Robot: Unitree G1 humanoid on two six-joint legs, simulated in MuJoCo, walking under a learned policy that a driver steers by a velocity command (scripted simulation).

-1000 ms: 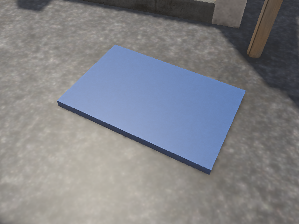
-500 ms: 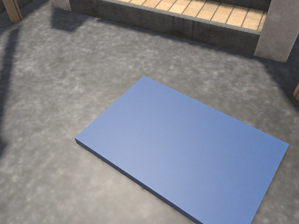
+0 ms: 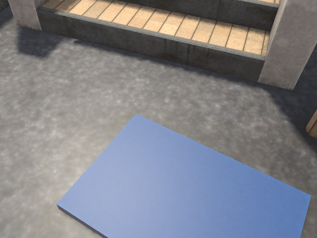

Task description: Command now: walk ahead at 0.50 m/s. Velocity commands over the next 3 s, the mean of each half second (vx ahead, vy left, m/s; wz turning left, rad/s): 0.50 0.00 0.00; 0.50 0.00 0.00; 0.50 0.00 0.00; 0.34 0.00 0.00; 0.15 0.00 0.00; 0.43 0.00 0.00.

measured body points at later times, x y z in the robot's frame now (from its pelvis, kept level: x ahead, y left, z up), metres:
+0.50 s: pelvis +0.27 -0.07 +0.04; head +0.28 -0.07 +0.49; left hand +0.29 +0.19 -0.10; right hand +0.40 -0.33 -0.09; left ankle +0.28 +0.08 -0.63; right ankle +0.30 -0.16 -0.70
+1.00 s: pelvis +0.54 +0.02 +0.04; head +0.55 +0.03 +0.49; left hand +0.66 +0.28 -0.09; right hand +0.54 -0.23 -0.10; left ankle +0.55 +0.10 -0.70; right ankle +0.56 -0.15 -0.61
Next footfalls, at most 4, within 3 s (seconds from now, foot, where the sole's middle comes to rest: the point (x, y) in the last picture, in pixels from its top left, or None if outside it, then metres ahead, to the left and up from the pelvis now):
0.22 right None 0.34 -0.17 -0.74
0.78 left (129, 217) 0.59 0.10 -0.74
1.34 right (179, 151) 0.92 -0.14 -0.74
1.86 left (135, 110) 1.22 0.08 -0.75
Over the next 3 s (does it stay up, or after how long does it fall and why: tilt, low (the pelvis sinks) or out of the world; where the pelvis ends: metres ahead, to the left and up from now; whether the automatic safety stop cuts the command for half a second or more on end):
stays up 1.35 0.03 0.01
